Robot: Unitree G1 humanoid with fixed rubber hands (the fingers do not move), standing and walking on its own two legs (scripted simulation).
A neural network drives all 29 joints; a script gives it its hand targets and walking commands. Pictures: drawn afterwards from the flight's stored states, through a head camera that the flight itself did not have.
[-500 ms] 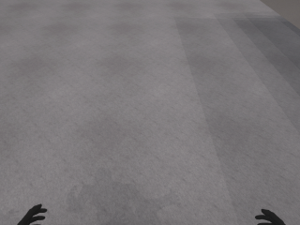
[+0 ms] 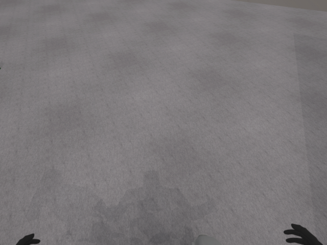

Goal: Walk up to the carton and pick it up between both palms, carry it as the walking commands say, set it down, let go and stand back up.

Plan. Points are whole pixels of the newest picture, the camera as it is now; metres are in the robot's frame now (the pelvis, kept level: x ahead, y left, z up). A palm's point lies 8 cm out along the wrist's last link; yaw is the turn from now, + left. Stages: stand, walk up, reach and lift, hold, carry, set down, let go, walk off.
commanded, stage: walk up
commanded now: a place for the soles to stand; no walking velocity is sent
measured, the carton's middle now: out of the picture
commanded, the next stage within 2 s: none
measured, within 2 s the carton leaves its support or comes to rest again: neither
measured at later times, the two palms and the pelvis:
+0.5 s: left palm out of the picture +0.05 +0.38 -0.04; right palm (189, 100) +0.61 -0.11 -0.02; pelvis +0.23 +0.04 +0.00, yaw +24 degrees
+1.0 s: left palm out of the picture +0.44 +0.57 -0.05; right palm (165, 90) +0.79 -0.03 -0.12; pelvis +0.53 +0.20 -0.03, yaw +38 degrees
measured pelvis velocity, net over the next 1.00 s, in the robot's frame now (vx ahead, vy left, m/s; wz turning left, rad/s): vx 0.53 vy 0.20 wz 0.66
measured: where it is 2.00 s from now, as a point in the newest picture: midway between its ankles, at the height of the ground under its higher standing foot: (70, 142)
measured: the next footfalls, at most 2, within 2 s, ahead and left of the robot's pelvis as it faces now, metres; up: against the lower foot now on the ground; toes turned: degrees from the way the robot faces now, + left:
right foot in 0.12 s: +0.23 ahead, -0.12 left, +0.00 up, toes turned +0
left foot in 0.58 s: +0.37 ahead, +0.27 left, +0.00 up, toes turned +31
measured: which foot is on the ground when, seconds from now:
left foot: down 0.00-0.10, up 0.12-0.56, down 0.58-0.92, up 0.94-1.00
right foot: up 0.00-0.10, down 0.12-0.58, up 0.60-0.90, down 0.92-1.00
